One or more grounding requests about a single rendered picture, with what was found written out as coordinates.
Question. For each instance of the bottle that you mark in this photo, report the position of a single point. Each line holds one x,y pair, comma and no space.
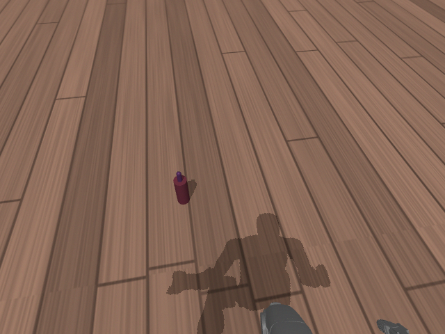
181,188

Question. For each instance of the right robot hand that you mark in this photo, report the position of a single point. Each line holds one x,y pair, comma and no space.
388,327

